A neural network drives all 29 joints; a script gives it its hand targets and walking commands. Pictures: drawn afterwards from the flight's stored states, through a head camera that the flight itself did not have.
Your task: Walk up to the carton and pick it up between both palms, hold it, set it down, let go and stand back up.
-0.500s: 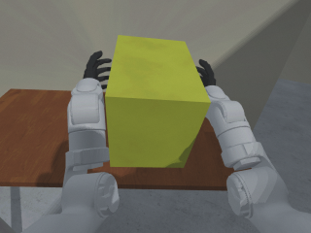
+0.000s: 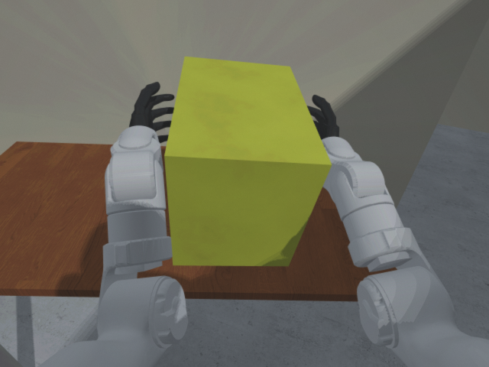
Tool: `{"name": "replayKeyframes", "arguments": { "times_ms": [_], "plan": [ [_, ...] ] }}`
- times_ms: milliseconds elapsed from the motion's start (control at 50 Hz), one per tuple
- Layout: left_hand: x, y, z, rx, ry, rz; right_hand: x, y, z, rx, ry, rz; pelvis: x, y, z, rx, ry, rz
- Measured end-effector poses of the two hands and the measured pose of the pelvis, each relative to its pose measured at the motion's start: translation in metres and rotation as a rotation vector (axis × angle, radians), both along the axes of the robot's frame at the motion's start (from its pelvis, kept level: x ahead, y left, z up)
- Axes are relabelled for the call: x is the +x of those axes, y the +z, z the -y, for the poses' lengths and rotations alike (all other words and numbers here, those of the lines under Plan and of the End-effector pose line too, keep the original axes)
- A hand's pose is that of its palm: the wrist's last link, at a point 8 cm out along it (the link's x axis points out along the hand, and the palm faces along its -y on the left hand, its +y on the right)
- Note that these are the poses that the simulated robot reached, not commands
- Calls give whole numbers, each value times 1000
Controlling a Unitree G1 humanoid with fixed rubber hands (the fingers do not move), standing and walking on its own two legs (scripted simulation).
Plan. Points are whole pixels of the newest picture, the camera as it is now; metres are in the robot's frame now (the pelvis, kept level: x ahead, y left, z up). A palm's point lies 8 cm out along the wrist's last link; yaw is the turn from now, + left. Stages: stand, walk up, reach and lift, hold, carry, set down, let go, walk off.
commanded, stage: hold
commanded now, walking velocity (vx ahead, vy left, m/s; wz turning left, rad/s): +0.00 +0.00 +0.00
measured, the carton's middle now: (235, 159) +0.38 +0.01 +0.20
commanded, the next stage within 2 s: none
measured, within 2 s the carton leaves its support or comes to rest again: neither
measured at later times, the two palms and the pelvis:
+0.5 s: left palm (144, 133) +0.36 +0.14 +0.26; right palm (325, 142) +0.36 -0.13 +0.24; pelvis +0.00 +0.00 +0.00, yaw +0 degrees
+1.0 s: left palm (144, 135) +0.36 +0.14 +0.26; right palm (324, 143) +0.36 -0.13 +0.24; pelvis +0.00 +0.00 +0.00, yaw +0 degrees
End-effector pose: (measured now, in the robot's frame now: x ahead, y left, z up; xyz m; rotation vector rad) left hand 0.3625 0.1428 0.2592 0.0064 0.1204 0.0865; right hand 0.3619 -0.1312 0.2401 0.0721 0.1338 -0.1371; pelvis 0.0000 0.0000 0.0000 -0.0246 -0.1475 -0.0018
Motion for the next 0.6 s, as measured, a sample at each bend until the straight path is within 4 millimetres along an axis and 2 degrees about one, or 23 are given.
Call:
{"name": "replayKeyframes", "arguments": {
  "times_ms": [600],
  "plan": [
    [1, 2, 0, 1, 2, 1, 2, 4, 0, 1, 2, 1, -1, 0, 1, 0, 3, -8]
  ]
}}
